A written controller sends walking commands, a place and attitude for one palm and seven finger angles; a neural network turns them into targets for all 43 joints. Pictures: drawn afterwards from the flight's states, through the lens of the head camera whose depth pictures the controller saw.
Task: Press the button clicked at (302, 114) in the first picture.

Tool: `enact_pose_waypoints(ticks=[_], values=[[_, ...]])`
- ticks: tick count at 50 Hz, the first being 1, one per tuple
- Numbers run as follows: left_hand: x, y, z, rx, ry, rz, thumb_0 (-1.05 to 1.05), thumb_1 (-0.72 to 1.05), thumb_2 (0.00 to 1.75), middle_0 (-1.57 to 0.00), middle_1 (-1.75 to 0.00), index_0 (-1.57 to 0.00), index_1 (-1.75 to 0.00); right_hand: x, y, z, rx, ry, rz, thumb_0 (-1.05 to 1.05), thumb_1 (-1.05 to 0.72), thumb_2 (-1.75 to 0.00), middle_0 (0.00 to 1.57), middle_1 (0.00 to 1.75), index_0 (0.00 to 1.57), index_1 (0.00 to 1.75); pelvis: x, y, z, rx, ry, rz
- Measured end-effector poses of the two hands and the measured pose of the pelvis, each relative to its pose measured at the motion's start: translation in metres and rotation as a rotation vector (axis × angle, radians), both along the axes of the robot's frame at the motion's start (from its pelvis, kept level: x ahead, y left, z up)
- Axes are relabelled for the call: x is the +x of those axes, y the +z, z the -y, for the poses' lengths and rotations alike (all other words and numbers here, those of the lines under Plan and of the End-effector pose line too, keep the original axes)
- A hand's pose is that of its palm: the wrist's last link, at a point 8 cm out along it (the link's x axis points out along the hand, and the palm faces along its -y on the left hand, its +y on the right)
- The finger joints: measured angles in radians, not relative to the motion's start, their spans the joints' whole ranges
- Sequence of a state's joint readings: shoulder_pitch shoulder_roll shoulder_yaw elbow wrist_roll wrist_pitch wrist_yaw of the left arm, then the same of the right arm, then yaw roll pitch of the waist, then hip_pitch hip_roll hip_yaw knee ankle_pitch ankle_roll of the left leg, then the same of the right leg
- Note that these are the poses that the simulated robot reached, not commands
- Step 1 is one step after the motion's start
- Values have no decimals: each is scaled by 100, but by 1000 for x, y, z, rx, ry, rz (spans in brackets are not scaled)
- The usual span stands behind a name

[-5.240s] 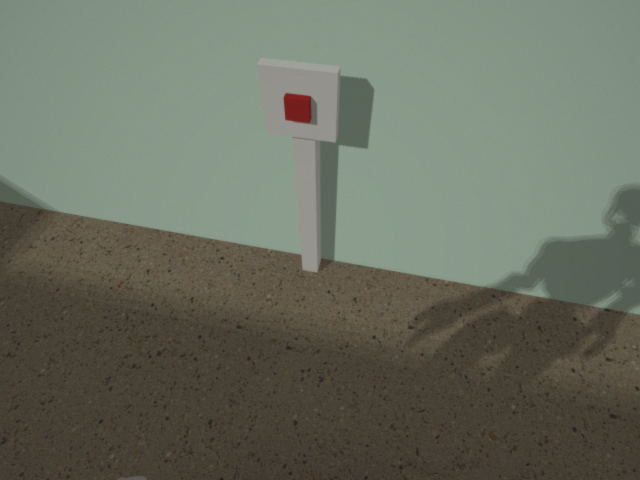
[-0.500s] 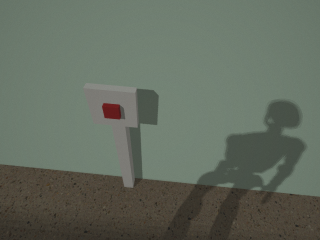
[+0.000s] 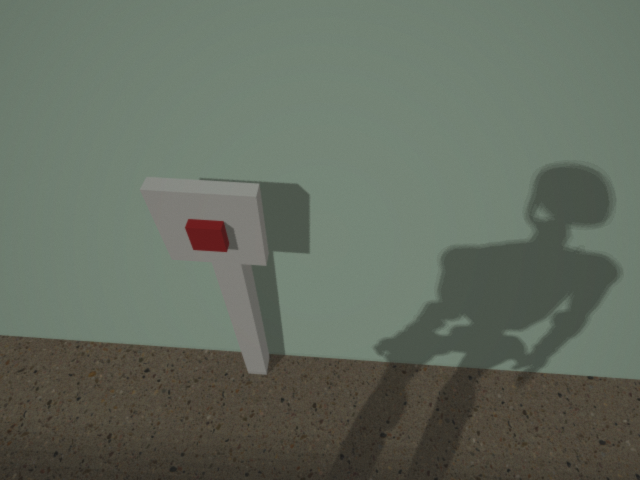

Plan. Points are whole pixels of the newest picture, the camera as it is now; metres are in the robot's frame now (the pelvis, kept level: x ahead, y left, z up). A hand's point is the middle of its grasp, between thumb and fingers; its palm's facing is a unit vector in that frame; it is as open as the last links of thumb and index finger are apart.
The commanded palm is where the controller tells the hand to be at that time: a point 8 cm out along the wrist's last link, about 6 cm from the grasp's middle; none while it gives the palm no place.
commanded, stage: come to a stop and stand still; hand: left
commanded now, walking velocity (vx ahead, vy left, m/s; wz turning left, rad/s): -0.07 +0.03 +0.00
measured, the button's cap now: (208, 234) +0.48 +0.22 -0.03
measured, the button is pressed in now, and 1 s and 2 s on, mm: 0 0 0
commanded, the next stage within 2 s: look again from close up in 0.60 s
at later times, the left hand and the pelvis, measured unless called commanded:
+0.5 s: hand out of the picture -0.02 +0.20 -0.16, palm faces +0.00 -0.97 -0.22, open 7.4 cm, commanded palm none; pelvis -0.04 +0.01 +0.00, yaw +0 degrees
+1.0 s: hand out of the picture -0.02 +0.16 -0.17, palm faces +0.01 -0.98 -0.18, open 7.3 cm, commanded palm none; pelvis -0.01 +0.00 +0.00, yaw +0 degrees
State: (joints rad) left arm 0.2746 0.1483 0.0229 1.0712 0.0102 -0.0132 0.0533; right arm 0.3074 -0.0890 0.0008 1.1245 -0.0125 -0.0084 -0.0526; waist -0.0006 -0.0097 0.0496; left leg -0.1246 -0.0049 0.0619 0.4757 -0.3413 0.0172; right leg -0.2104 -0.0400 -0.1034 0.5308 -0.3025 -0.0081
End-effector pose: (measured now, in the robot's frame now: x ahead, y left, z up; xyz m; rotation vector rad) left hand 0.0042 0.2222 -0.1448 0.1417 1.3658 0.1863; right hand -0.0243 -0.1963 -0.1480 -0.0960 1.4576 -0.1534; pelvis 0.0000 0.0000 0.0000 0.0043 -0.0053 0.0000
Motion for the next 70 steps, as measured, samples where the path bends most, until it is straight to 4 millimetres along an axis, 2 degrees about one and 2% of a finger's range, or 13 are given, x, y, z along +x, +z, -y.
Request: enact_pose_waypoints(ticks=[5,10,16,26,32,38,45,57,66,67,68,70], values=[[5,3,-6,16,-4,40,2,93,90,-20,-30,-20,-30,6,0,15,-28,4,36,3,-93,-90,20,30,20,30,-10,-1,-1,5,-4,3],[0,2,-10,21,-43,70,1,92,90,-20,-30,-20,-30,15,1,27,-50,14,119,2,-93,-90,20,30,20,30,-26,-4,-6,-13,-5,4],[-7,5,-18,14,-63,87,1,91,90,-20,-30,-20,-30,19,5,22,-45,56,202,1,-92,-90,20,30,20,30,-39,-3,-13,-9,-7,21],[-33,12,-21,14,-55,34,0,91,90,-20,-30,-20,-30,1,5,17,-19,82,148,1,-93,-90,20,30,20,30,-44,3,-13,4,-7,12],[-48,9,-13,0,-40,-30,0,91,90,-20,-30,-20,-30,-14,3,15,-4,74,79,1,-92,-90,20,30,20,30,-39,4,-9,4,-5,8],[-49,6,0,-22,-31,-65,0,91,90,-20,-30,-20,-30,-21,2,13,5,60,28,1,-91,-90,20,30,20,30,-31,4,-5,3,-6,8],[-37,2,11,-34,-31,-67,1,92,90,-20,-30,-20,-30,-16,2,12,10,46,10,0,-91,-90,20,30,20,30,-21,3,1,1,-6,6],[-15,2,12,-18,-22,-42,1,92,90,-20,-30,-20,-30,5,2,21,-4,48,17,1,-91,-90,20,30,20,30,-6,3,9,0,-1,3],[-6,2,14,-8,-15,-30,1,92,90,-20,-30,-20,-30,16,2,29,-16,52,19,1,-92,-90,20,30,20,30,1,2,12,-5,3,-4],[2,7,10,0,33,17,2,93,90,-20,-30,-20,-30,19,3,32,-27,48,48,1,-92,-90,20,30,20,30,0,2,12,-8,-2,-7],[19,20,4,22,58,131,2,94,90,-21,-30,-20,-31,26,6,37,-49,52,112,2,-93,-90,20,30,20,30,0,1,11,-9,-7,-10],[57,54,-4,76,72,393,3,95,90,-22,-31,-22,-32,45,12,46,-83,42,262,2,-93,-90,20,30,21,30,-1,-1,10,2,0,-23]])
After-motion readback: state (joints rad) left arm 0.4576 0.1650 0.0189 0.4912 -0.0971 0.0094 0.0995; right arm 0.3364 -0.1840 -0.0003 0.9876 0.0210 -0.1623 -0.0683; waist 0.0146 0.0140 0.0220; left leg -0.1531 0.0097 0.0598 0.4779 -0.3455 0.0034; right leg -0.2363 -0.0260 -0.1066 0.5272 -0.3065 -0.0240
